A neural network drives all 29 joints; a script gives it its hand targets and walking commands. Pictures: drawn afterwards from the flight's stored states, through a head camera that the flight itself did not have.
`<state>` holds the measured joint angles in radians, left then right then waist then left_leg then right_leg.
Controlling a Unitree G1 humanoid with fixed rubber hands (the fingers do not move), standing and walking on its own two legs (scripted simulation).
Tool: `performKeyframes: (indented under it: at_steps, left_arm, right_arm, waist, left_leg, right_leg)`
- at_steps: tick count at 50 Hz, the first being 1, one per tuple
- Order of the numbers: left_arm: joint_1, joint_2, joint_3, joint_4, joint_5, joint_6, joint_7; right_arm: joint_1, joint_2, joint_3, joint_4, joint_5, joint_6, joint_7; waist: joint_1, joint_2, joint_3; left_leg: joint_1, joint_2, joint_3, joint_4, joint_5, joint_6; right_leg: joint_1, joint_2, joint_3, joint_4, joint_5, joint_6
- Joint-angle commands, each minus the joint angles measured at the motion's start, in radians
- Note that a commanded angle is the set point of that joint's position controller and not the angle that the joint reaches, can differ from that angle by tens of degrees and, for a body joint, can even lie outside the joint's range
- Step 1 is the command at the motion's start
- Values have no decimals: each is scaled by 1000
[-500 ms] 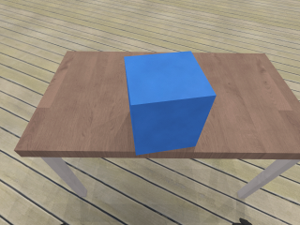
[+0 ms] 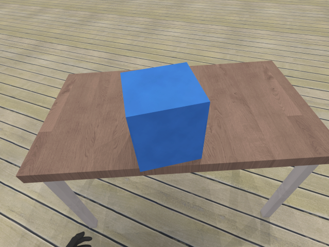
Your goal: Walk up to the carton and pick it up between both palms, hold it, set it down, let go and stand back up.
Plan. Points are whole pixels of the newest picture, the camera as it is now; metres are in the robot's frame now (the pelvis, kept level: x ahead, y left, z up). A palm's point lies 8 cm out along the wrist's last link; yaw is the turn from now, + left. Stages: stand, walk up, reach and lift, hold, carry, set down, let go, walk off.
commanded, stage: walk up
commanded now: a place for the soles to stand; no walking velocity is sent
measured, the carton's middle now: (163, 117) +0.51 +0.02 +0.02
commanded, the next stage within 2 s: none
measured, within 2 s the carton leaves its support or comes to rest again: neither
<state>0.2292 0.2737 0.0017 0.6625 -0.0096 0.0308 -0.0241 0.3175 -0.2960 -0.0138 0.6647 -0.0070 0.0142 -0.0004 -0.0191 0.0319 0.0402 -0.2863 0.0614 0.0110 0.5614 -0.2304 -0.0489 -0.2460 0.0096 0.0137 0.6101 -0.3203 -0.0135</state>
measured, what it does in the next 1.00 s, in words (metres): walks ahead: right foot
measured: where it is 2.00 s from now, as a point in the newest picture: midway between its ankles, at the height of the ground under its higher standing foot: outside the picture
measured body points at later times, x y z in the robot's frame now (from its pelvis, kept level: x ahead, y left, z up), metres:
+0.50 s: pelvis +0.03 +0.01 +0.00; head +0.02 +0.01 +0.45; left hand +0.10 +0.29 -0.11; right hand +0.11 -0.26 -0.11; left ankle +0.04 +0.15 -0.72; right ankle +0.01 -0.11 -0.73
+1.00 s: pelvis +0.11 -0.01 -0.01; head +0.15 -0.04 +0.44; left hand +0.25 +0.24 -0.11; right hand +0.16 -0.29 -0.14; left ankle +0.05 +0.14 -0.70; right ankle +0.20 -0.11 -0.73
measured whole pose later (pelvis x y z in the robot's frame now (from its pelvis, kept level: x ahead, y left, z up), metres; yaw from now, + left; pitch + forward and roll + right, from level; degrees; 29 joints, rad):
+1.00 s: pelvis +0.11 -0.01 -0.01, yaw +1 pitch -3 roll +1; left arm 0.21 0.24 0.00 0.64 0.03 0.01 0.00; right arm 0.39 -0.31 -0.03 0.66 -0.01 0.04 -0.02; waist -0.03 0.05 0.13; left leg -0.26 0.03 -0.03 0.88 -0.59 -0.03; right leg -0.40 -0.01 -0.06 0.66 -0.22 -0.04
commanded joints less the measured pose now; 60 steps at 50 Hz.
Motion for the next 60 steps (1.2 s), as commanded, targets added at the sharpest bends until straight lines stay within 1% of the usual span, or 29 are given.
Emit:
performKeyframes:
  at_steps: [1, 7, 10, 15, 19, 20, 21, 23, 25, 27, 28, 29, 30, 31, 32, 33, 34, 36, 41, 44, 45, 46, 47, 48, 49, 52, 53, 55, 60]
  left_arm:
    - [-20, 158, 50, -66, 3, -19, 3]
    - [3, 151, 53, -58, 8, -24, 1]
    - [27, 134, 50, -48, 19, -27, 0]
    - [26, 148, 50, -39, 17, -35, 2]
    - [36, 151, 42, -28, 11, -35, 5]
    - [143, 143, 62, -28, 38, -43, -1]
    - [142, 156, 77, -26, 50, -42, -3]
    - [153, 191, 89, -14, 47, -42, -2]
    - [139, 208, 87, -16, 50, -47, 11]
    - [113, 171, 69, -22, 50, -49, 10]
    - [83, 151, 59, -36, 45, -46, 7]
    - [61, 109, 43, -58, 43, -45, 3]
    - [54, 57, 30, -92, 48, -44, 1]
    - [65, 83, 46, -96, 57, -33, 11]
    - [95, 94, 49, -99, 56, -26, 13]
    - [97, 96, 51, -100, 56, -34, 14]
    - [97, 86, 50, -102, 54, -50, 13]
    - [101, 69, 50, -98, 49, -62, 4]
    - [94, 41, 42, -89, 44, -44, 3]
    - [182, 94, 68, -39, 45, -41, 15]
    - [166, 136, 79, -41, 48, -43, 23]
    - [176, 185, 86, -48, 57, -46, 31]
    - [128, 208, 83, -72, 40, -36, 39]
    - [92, 201, 86, -86, 26, -26, 47]
    - [73, 189, 81, -85, 20, -24, 52]
    - [57, 146, 68, -88, 43, -26, 63]
    - [20, 147, 70, -96, 45, -25, 63]
    - [-3, 136, 69, -88, 39, -24, 61]
    - [25, 160, 87, -87, 49, -23, 59]
  right_arm:
    - [-4, -127, -40, -84, -4, -29, -4]
    - [25, -140, -49, -84, -3, -42, -5]
    - [19, -158, -51, -82, 1, -43, -2]
    - [39, -146, -47, -94, -2, -42, 0]
    - [41, -151, -47, -97, -1, -38, -2]
    - [126, -126, -59, -74, -34, -36, 7]
    - [109, -124, -66, -91, -35, -33, 10]
    - [59, -86, -62, -122, -36, -31, 15]
    - [48, -70, -54, -142, -38, -43, 19]
    - [84, -77, -61, -140, -38, -69, 13]
    - [139, -76, -66, -122, -37, -80, 9]
    - [203, -113, -78, -104, -40, -87, 5]
    - [269, -190, -97, -93, -50, -85, -5]
    - [283, -221, -105, -78, -56, -71, -18]
    - [259, -206, -103, -77, -59, -61, -23]
    - [247, -179, -93, -74, -56, -62, -23]
    - [245, -161, -83, -70, -57, -64, -23]
    - [220, -146, -71, -62, -55, -65, -25]
    - [77, -153, -61, -78, -9, -43, -20]
    - [42, -143, -50, -90, 10, -30, -11]
    - [94, -115, -39, -89, 20, -29, -8]
    - [171, -68, -21, -87, 15, -29, -5]
    - [250, -48, -22, -75, 16, -6, -14]
    - [234, -85, -34, -63, -1, 28, -27]
    - [194, -104, -42, -59, -19, 46, -32]
    - [182, -128, -61, -25, -12, 49, -30]
    - [175, -117, -61, -29, -14, 46, -24]
    - [134, -92, -55, -41, -13, 36, -14]
    - [122, -90, -75, -38, -13, 30, 6]
  waist:
    - [14, -89, 62]
    - [19, -47, 45]
    - [31, 42, -17]
    - [17, -21, -61]
    - [15, -6, -80]
    - [19, -27, -151]
    - [26, -56, -43]
    - [51, -133, 57]
    - [51, -177, 122]
    - [24, -146, 99]
    - [-10, -113, 63]
    - [-45, -7, 24]
    - [-80, 149, 18]
    - [-75, 96, 89]
    - [-51, 49, 125]
    - [-53, 17, 136]
    - [-50, 41, 117]
    - [-38, 81, 48]
    - [5, 224, -32]
    - [67, 71, -53]
    - [63, -46, -83]
    - [63, -182, -161]
    - [30, -236, -178]
    - [37, -194, -126]
    - [37, -175, -54]
    - [23, -172, -45]
    - [19, -161, -49]
    - [31, -157, -14]
    - [39, -194, -28]
  left_leg:
    - [31, 9, -30, -71, -81, 55]
    - [-3, 47, -89, -137, -129, 74]
    - [-64, 76, -130, -194, -193, 90]
    - [-2, 60, -92, -128, -60, 87]
    - [50, 59, -78, -96, 57, 86]
    - [64, 7, -40, -66, -359, 105]
    - [-33, -7, -47, -42, -451, 94]
    - [-145, -57, 28, 86, -338, 65]
    - [-189, -38, 27, 98, -171, 65]
    - [-55, -37, 14, -9, -78, 78]
    - [71, -32, -12, -68, -60, 92]
    - [215, 44, -170, -156, -137, 129]
    - [304, 227, -464, -298, -274, 199]
    - [250, 354, -599, -344, -287, 274]
    - [229, 371, -592, -315, -192, 329]
    - [258, 342, -511, -270, 66, 338]
    - [282, 299, -395, -219, 309, 328]
    - [319, 209, -221, -160, 580, 275]
    - [71, 85, -39, -101, 582, 211]
    - [-87, 56, -41, 37, 360, 146]
    - [-125, 42, -45, 89, 235, 106]
    - [-151, -1, -30, 229, -35, 69]
    - [-69, -70, -2, 367, -453, 34]
    - [-58, -43, -58, 477, -494, 25]
    - [-102, -33, -77, 524, -461, 24]
    - [-88, -37, -127, 534, -340, 20]
    - [-80, -36, -116, 507, -339, 16]
    - [-101, -53, -80, 439, -327, 10]
    - [-53, -50, -25, 272, -308, 19]
  right_leg:
    - [-169, -110, 151, -256, -155, -42]
    - [-129, -74, 110, -198, -105, -29]
    - [-10, -59, 89, -140, -13, -22]
    - [-19, -80, 93, -148, 68, -24]
    - [-26, -85, 93, -135, 150, -22]
    - [9, -58, 102, -158, -288, -50]
    - [-49, -77, 154, -202, -440, -72]
    - [-48, -172, 295, -317, -513, -126]
    - [-27, -238, 348, -330, -346, -168]
    - [-61, -185, 251, -240, -66, -133]
    - [-118, -140, 171, -148, 5, -95]
    - [-251, -55, 73, 15, -33, -38]
    - [-405, 35, -26, 266, -160, 18]
    - [-463, -4, 13, 371, -288, 26]
    - [-466, -41, 22, 417, -297, 23]
    - [-480, -46, 40, 439, -263, 25]
    - [-460, -61, 33, 399, -232, 24]
    - [-396, -60, 6, 295, -155, 37]
    - [-24, -29, -73, 93, 134, 40]
    - [202, -7, -94, -56, 403, 14]
    - [259, -48, -43, -82, 493, -12]
    - [324, -203, 131, -112, 555, -78]
    - [186, -373, 337, -199, 437, -197]
    - [75, -414, 384, -246, 263, -268]
    - [28, -416, 412, -280, 209, -266]
    - [5, -313, 259, -294, 224, -162]
    - [-25, -296, 214, -281, 138, -173]
    - [-25, -265, 137, -260, 159, -185]
    - [-74, -279, 167, -305, -167, -175]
